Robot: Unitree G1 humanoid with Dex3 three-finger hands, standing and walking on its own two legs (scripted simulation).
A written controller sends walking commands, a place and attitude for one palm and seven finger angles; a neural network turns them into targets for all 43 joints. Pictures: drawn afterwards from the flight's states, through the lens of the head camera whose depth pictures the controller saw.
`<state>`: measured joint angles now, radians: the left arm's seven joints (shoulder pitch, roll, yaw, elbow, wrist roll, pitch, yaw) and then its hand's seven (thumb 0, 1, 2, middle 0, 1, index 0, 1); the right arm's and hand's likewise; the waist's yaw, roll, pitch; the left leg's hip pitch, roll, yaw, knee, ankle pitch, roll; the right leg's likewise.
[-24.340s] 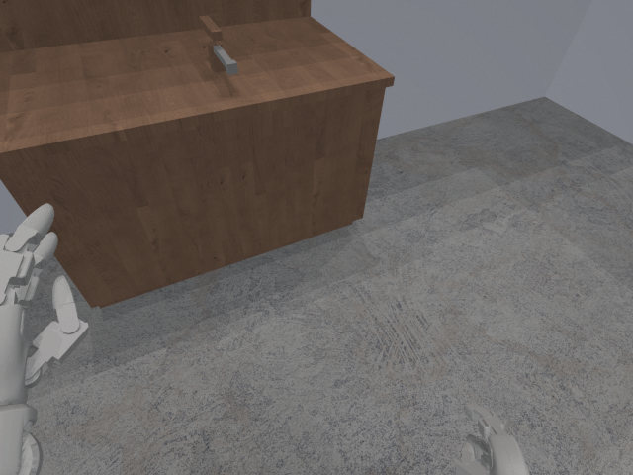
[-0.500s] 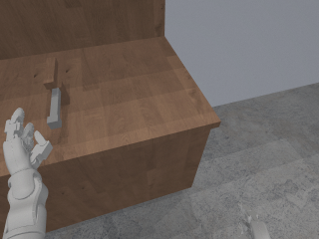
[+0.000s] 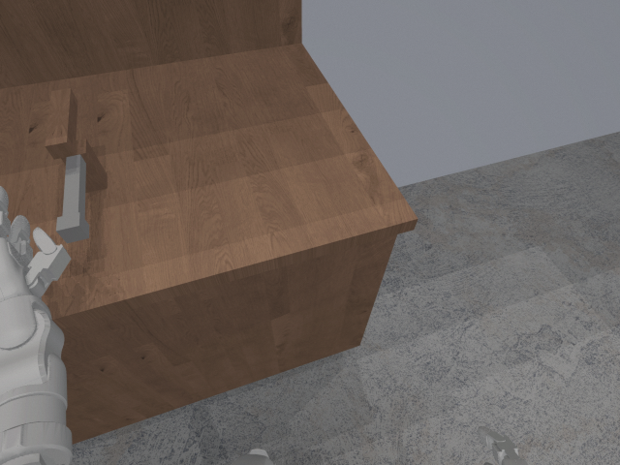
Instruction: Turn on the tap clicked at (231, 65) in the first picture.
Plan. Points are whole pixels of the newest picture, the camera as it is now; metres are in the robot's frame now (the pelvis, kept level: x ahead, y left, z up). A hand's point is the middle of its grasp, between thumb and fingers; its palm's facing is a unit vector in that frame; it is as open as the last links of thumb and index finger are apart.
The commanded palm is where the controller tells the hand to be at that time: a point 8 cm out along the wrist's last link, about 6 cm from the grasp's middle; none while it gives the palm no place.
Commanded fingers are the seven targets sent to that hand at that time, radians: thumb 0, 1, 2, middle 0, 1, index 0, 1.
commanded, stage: reach beside the lever's end, fingers flat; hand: left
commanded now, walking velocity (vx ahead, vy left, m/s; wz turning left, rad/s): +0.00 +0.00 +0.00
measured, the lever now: (73, 227) +0.39 +0.34 +0.07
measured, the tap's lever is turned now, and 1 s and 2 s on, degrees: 0 2 21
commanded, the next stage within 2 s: push the lever round in 0.56 s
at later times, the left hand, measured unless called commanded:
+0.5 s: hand (55, 250) +0.36 +0.36 +0.05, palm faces +0.57 -0.81 -0.08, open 7.9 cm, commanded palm +0.32 +0.39 +0.06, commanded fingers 0.00 0.90 0.90 -0.15 -0.15 -0.15 -0.15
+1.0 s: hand (71, 247) +0.37 +0.34 +0.06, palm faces +0.57 -0.82 -0.08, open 7.8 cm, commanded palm +0.32 +0.36 +0.06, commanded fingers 0.00 0.90 0.90 -0.15 -0.15 -0.15 -0.15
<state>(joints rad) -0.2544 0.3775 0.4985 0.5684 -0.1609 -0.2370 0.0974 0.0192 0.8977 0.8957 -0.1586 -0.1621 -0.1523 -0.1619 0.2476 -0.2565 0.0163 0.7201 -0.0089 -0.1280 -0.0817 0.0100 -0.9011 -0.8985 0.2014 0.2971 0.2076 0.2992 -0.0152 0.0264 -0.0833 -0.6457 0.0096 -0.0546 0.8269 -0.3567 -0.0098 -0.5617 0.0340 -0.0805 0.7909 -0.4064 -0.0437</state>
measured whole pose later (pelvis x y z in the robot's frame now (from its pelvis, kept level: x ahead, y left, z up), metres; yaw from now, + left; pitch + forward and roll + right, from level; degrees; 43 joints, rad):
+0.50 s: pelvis +0.00 +0.01 -0.01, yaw -1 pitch +13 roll -3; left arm -0.34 0.47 0.61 0.78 -0.15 -0.31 0.01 0.02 0.90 0.90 -0.15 -0.15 -0.15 -0.15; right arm 0.31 -0.27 0.01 0.70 -0.01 -0.04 -0.06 0.01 -0.90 -0.90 0.20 0.30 0.21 0.30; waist -0.05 0.01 -0.11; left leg -0.75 0.02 -0.05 0.90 -0.39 0.00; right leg -0.66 0.05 -0.07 0.84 -0.42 -0.04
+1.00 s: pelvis +0.01 +0.02 -0.01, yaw -1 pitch +12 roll -3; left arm -0.27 0.35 0.49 0.59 -0.12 -0.31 0.14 0.02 0.90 0.90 -0.15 -0.15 -0.15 -0.15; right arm 0.27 -0.24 0.01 0.69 -0.02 -0.05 -0.04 0.01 -0.90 -0.90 0.20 0.30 0.21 0.30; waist -0.03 0.02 -0.11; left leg -0.72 0.01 -0.04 0.90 -0.40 0.02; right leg -0.62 0.03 -0.07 0.83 -0.43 -0.02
